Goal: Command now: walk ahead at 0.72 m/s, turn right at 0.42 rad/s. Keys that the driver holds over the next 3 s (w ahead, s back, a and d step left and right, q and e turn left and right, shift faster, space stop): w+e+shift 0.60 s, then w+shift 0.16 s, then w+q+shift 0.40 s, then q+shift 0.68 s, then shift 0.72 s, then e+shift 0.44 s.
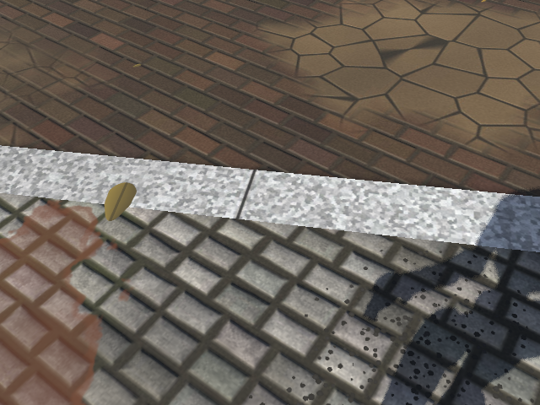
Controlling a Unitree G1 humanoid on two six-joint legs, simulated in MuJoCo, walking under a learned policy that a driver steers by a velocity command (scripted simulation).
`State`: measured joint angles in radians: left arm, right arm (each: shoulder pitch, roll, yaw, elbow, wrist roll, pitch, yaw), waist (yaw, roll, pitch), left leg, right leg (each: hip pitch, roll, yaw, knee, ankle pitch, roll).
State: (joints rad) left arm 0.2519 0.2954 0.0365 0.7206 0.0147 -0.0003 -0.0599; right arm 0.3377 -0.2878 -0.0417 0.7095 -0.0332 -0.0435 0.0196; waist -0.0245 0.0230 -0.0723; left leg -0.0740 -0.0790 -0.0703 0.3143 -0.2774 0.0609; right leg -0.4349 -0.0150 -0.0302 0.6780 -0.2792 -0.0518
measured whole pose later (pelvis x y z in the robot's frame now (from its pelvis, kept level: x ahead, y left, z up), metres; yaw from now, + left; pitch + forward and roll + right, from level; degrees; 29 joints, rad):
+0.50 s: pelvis +0.35 -0.10 -0.03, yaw -26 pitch +4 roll +0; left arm 0.53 0.33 0.07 0.86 -0.01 -0.07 -0.01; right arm -0.03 -0.30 0.03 0.57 -0.03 -0.07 0.02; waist 0.12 0.01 0.03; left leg -0.61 0.01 -0.03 0.54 -0.10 0.00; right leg 0.17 0.10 0.31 0.36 -0.49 -0.13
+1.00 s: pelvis +0.72 -0.35 -0.03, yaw -34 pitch +2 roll +1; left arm -0.01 0.26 -0.01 0.67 0.07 -0.08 -0.03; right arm 0.53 -0.25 -0.01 0.94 0.01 -0.07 0.01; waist -0.10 -0.01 0.05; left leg -0.07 0.04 -0.01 1.01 -0.41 0.06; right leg -0.54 -0.01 -0.06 0.70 -0.18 -0.06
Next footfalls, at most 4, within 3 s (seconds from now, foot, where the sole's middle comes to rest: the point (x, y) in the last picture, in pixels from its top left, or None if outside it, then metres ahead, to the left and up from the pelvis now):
0.08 right None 0.10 -0.12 -0.78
0.50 left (314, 392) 0.59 -0.07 -0.78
0.94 right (467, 318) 0.79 -0.51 -0.78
1.36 left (445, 206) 1.21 -0.56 -0.78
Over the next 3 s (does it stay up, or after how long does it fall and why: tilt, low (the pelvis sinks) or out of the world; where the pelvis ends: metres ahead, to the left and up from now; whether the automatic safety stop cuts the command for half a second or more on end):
stays up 1.20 -0.66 -0.01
